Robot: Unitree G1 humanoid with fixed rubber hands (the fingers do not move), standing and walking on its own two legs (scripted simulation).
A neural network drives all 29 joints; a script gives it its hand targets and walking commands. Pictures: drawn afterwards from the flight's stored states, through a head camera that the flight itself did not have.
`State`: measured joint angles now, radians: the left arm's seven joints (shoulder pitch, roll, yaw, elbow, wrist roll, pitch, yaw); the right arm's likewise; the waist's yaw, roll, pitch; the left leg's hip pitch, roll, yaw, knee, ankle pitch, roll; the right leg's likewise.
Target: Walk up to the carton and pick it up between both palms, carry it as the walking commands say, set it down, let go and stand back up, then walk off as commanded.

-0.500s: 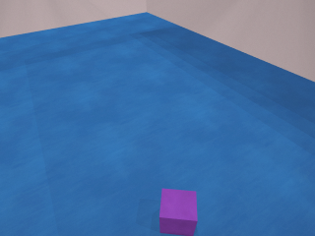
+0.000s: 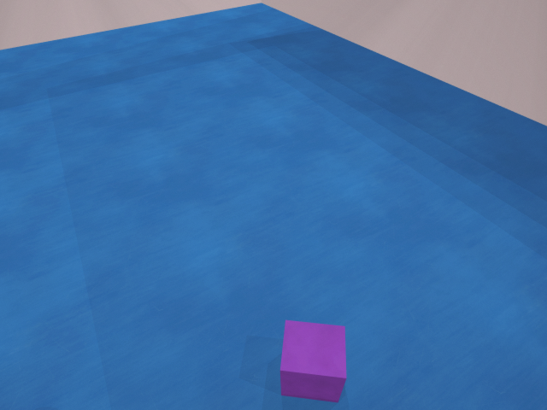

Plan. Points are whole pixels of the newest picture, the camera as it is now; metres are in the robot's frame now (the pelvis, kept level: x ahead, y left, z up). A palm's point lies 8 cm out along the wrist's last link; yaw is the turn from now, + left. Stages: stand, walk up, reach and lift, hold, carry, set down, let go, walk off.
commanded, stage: walk off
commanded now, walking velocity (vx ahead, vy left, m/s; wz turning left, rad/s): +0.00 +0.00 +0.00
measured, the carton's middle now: (312, 361) +0.45 -0.07 -0.66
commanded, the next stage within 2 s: stand in 0.50 s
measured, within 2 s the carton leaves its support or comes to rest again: rests again in 1.14 s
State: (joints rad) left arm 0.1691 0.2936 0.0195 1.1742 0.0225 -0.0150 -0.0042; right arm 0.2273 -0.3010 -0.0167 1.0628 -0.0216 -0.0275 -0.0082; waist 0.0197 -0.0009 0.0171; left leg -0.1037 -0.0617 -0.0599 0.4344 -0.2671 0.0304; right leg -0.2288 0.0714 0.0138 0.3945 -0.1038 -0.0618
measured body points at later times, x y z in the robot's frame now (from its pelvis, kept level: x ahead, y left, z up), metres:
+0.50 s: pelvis +0.11 -0.05 -0.02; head +0.11 -0.05 +0.43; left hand +0.21 +0.22 -0.14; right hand +0.09 -0.30 -0.17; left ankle -0.01 +0.09 -0.71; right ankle +0.15 -0.14 -0.74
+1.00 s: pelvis +0.30 +0.00 -0.02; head +0.37 +0.01 +0.42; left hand +0.20 +0.21 -0.18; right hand +0.50 -0.16 -0.17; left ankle +0.34 +0.14 -0.74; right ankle +0.22 -0.14 -0.69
